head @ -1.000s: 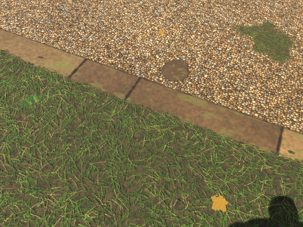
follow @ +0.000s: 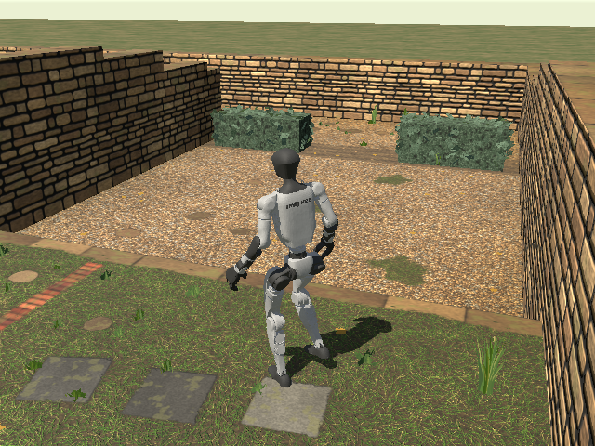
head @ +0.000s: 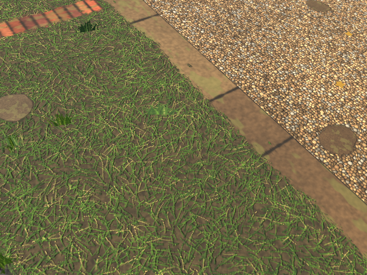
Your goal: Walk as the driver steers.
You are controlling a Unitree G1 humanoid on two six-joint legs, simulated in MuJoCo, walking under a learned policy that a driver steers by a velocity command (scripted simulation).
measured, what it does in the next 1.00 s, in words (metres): walks ahead, turning left: right foot, then left foot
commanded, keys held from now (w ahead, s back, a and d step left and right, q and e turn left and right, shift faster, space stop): q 0.18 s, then w+q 0.66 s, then w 0.16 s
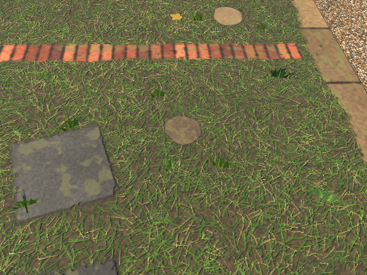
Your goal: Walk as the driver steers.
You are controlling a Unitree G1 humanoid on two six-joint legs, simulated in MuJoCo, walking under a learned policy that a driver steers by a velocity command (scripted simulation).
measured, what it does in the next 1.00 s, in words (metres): walks ahead: right foot, then left foot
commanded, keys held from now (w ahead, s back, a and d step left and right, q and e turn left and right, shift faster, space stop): w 0.76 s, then w+e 0.24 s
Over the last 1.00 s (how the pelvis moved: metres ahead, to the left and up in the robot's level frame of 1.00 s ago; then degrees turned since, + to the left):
0.22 0.16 0.00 34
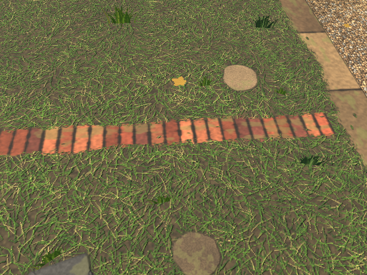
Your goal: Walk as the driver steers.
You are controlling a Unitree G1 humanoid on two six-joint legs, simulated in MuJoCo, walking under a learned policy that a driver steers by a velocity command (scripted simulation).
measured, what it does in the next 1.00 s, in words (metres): walks ahead, turning right: right foot, then left foot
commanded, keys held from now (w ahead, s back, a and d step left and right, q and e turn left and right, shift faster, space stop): w+e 1.00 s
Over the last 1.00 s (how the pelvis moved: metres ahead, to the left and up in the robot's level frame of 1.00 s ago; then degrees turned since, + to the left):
0.59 0.03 0.00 -2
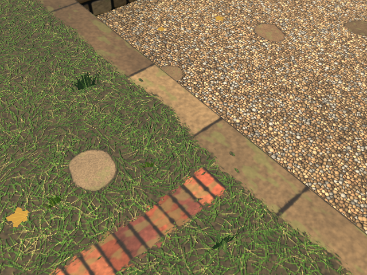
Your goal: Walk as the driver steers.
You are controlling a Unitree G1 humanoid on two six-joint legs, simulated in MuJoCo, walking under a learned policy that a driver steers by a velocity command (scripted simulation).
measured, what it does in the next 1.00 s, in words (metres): walks ahead, turning left: right foot, then left foot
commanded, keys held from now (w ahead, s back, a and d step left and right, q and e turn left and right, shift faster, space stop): w+e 0.04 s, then w+q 0.96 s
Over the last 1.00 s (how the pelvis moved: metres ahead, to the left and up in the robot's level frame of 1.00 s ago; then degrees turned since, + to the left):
0.56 -0.12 0.00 -35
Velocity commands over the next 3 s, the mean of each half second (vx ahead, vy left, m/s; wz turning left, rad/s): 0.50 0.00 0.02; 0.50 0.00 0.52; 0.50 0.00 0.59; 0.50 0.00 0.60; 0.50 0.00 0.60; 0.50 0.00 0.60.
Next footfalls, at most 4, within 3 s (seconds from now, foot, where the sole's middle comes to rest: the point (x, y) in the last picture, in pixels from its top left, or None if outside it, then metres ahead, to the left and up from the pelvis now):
0.30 right None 0.32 -0.17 -0.78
0.82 left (149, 255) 0.56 0.13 -0.78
1.32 right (167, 175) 0.91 0.07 -0.78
1.84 left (77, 171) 0.93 0.46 -0.78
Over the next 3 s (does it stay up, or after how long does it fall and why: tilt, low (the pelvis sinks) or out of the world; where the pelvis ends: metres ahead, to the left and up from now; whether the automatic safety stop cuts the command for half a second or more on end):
stays up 1.10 0.83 0.00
